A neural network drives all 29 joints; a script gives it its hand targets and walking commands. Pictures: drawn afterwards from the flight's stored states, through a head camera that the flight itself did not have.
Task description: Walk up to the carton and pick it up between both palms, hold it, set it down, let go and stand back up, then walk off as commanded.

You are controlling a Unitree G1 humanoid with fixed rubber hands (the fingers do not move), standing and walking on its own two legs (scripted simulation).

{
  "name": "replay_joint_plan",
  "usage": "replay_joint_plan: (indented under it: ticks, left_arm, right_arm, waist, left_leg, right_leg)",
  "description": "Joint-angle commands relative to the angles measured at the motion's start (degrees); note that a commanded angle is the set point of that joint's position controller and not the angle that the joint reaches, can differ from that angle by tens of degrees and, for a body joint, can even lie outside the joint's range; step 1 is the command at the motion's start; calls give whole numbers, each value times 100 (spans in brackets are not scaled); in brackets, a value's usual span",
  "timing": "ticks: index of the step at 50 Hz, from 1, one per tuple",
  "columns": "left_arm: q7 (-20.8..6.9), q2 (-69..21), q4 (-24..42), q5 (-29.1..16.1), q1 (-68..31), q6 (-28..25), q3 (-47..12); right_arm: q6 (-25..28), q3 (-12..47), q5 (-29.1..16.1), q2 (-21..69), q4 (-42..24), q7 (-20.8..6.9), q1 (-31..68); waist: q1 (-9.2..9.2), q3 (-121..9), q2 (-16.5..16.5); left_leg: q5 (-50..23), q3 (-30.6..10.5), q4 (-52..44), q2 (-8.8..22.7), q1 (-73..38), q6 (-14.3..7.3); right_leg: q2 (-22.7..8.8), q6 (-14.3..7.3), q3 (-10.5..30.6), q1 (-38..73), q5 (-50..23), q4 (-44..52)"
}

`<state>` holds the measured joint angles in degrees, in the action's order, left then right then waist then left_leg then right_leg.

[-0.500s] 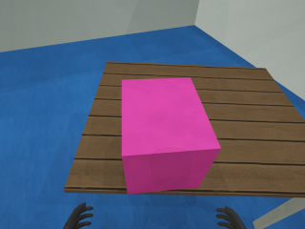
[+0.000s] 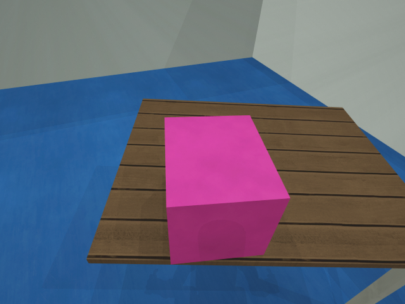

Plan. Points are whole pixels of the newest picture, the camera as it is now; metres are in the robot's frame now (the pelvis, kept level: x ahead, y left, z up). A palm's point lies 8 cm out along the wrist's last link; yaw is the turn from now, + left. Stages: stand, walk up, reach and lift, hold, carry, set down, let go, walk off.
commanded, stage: stand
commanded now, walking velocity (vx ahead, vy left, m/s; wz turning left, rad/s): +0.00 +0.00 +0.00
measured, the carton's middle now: (213, 184) +0.45 -0.02 -0.02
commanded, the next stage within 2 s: walk off in 0.58 s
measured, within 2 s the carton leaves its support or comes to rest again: neither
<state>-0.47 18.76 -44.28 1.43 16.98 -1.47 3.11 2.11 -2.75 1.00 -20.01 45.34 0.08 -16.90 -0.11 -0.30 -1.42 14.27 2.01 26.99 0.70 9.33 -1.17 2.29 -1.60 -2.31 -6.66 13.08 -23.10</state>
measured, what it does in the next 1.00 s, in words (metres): lifts its right foot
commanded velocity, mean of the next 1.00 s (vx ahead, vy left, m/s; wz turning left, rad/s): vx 0.00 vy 0.00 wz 0.00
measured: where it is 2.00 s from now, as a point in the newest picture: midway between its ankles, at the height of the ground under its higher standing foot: outside the picture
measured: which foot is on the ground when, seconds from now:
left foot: down 0.00-1.00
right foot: down 0.00-0.82, up 0.84-1.00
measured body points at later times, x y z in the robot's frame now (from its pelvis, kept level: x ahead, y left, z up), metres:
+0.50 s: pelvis -0.03 +0.03 +0.00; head -0.05 +0.05 +0.45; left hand +0.04 +0.32 -0.13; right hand +0.04 -0.26 -0.11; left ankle +0.01 +0.10 -0.74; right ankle +0.00 -0.10 -0.74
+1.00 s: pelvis -0.07 +0.01 -0.01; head -0.04 +0.02 +0.44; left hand +0.01 +0.33 -0.12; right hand +0.05 -0.31 -0.10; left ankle +0.01 +0.10 -0.74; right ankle -0.11 -0.11 -0.67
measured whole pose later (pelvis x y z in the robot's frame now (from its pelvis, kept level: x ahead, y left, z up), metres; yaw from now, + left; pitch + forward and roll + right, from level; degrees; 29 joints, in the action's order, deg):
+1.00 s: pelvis -0.07 +0.01 -0.01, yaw -2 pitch -2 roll -1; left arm 1.5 23.1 -46.3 1.2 15.2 2.9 2.9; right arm -2.4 -1.8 1.9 -22.6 43.8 1.4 -9.0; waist -0.1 6.1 0.1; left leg 9.3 4.6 30.0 0.4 19.0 -4.1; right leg 2.7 -0.6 2.8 -24.7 27.9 -64.1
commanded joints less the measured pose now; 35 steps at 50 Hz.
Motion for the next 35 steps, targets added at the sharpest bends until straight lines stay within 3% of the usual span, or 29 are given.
replay_joint_plan:
  ticks: [1,2,3,4,5,6,7,8,9,10,11,13,14,15,16,18,19,20,21,22,24,25,27,28,30,32,33,35]
  left_arm:
    - [17,770,375,-18,-382,-241,141]
    - [16,909,400,-27,-570,-223,155]
    - [32,823,336,-33,-494,-206,110]
    - [58,823,185,-26,-358,-231,61]
    - [61,823,195,-21,-463,-216,81]
    - [60,993,106,-61,-353,-232,93]
    - [49,962,26,-55,-258,-217,75]
    - [73,918,10,-39,-326,-203,22]
    - [83,1014,-73,-35,-224,-188,40]
    - [99,1076,-75,-71,-392,-164,66]
    - [88,936,-152,-35,-269,-137,4]
    - [82,881,-112,-61,-488,-99,-52]
    - [73,995,-209,-51,-366,-118,-13]
    - [93,975,-237,-52,-378,-135,-20]
    - [108,975,-292,-57,-291,-159,-29]
    - [43,1121,-328,-66,-186,-172,-18]
    - [53,1016,-377,-84,-247,-156,-39]
    - [52,1008,-355,-78,-380,-132,-67]
    - [61,1069,-450,-52,-215,-143,-77]
    - [72,1059,-479,-56,-219,-171,-83]
    - [93,1108,-448,-71,-104,-127,-83]
    - [99,1081,-484,-68,-231,-118,-113]
    - [131,908,-500,-66,-130,-109,-175]
    - [108,1035,-412,-85,-317,-131,-161]
    - [134,1225,-462,-37,-265,-139,-107]
    - [126,1343,-565,-27,-105,-130,-99]
    - [126,1041,-589,-70,-115,-119,-174]
    - [131,1034,-606,-60,-301,-143,-214]
  right_arm:
    - [178,-146,-42,-838,-434,45,98]
    - [214,-134,-8,-1004,-460,67,250]
    - [218,-135,-19,-908,-440,54,263]
    - [184,-134,-37,-1053,-328,48,213]
    - [169,-95,-39,-962,-335,46,311]
    - [177,-100,-74,-1053,-295,23,200]
    - [183,-45,-59,-1000,-244,23,282]
    - [175,-45,-61,-1010,-288,21,283]
    - [146,-39,-93,-970,-174,31,253]
    - [153,44,-71,-834,-168,48,311]
    - [140,-12,-74,-1062,-71,57,372]
    - [142,-63,-76,-1161,-26,61,288]
    - [150,-36,-40,-1151,42,50,270]
    - [131,-43,-53,-1052,45,52,213]
    - [158,-3,-58,-1018,10,38,404]
    - [158,-62,-73,-1176,80,41,309]
    - [134,-53,-128,-1096,136,12,462]
    - [115,-24,-91,-964,171,56,308]
    - [131,-27,-114,-1103,196,28,268]
    - [124,-14,-133,-1028,214,21,193]
    - [110,-35,-89,-1053,251,24,274]
    - [106,-93,-38,-1135,261,34,417]
    - [72,-21,-70,-1029,233,40,407]
    - [77,-86,-61,-1114,215,33,377]
    - [53,-34,-112,-1041,222,-1,555]
    - [74,-57,-72,-1088,232,-25,565]
    - [82,-40,-87,-1043,261,5,601]
    - [62,-47,-111,-1043,440,12,300]
  waist:
    - [-42,175,101]
    - [-91,70,13]
    - [-10,37,249]
    - [7,65,165]
    - [-2,-66,360]
    - [-73,98,254]
    - [24,53,-13]
    - [-19,229,10]
    - [34,196,227]
    - [27,211,56]
    - [-28,309,340]
    - [-59,254,137]
    - [24,319,-11]
    - [-61,464,85]
    - [-20,443,329]
    - [8,546,130]
    - [84,641,335]
    - [-46,487,215]
    - [-35,495,270]
    - [-13,463,267]
    - [-24,509,290]
    - [34,397,129]
    - [44,213,248]
    - [-46,323,69]
    - [-2,346,361]
    - [-56,419,269]
    - [87,279,202]
    - [-33,302,23]
  left_leg:
    - [-503,-754,-586,660,-115,-101]
    - [-748,-796,-631,652,10,-105]
    - [-757,-748,-664,682,-35,-125]
    - [-809,-845,-647,687,95,-133]
    - [-823,-779,-581,659,-76,-72]
    - [-479,-799,-718,704,173,-85]
    - [-530,-876,-799,643,157,-87]
    - [-368,-859,-790,730,333,-59]
    - [-311,-826,-930,614,317,-60]
    - [-362,-885,-901,661,272,-76]
    - [-374,-846,-919,647,295,-85]
    - [-113,-946,-1081,744,334,-24]
    - [-53,-1037,-1150,841,214,-113]
    - [210,-995,-1155,778,396,-101]
    - [538,-1048,-1217,756,583,-118]
    - [942,-1173,-1476,767,678,-47]
    - [911,-1068,-1386,761,713,-47]
    - [857,-1078,-1433,776,628,14]
    - [873,-1067,-1505,779,505,40]
    - [769,-1088,-1421,846,461,-16]
    - [1109,-1163,-1604,864,590,-52]
    - [1240,-1219,-1641,860,466,-34]
    - [1374,-1157,-1525,849,517,-89]
    - [1131,-1088,-1577,808,567,33]
    - [1054,-1137,-1556,828,515,-6]
    - [1070,-1149,-1547,806,579,-76]
    - [944,-1111,-1458,805,531,3]
    - [538,-980,-1332,693,331,-18]
  right_leg:
    - [-805,35,917,-473,-338,614]
    - [-787,76,795,-296,-532,499]
    - [-766,67,821,-364,-417,456]
    - [-792,82,791,-76,-624,453]
    - [-795,77,795,-100,-437,434]
    - [-865,52,921,-87,-375,545]
    - [-830,55,863,-50,-275,580]
    - [-872,92,845,-76,-314,581]
    - [-850,65,841,-36,-294,524]
    - [-844,42,849,-134,-287,533]
    - [-877,54,874,-140,-325,600]
    - [-868,53,822,-199,-218,463]
    - [-849,48,849,-247,7,510]
    - [-844,48,795,-272,83,593]
    - [-825,70,831,-163,80,626]
    - [-767,67,735,-264,369,459]
    - [-792,72,732,-303,90,477]
    - [-790,90,738,-288,31,411]
    - [-761,95,751,-350,196,428]
    - [-838,55,871,-498,120,520]
    - [-801,61,722,-425,243,351]
    - [-750,74,640,-447,178,273]
    - [-832,64,727,-223,156,375]
    - [-822,83,756,-276,93,353]
    - [-893,42,822,-351,82,380]
    - [-870,48,742,-438,223,406]
    - [-888,83,804,-281,37,408]
    - [-933,50,881,-475,166,511]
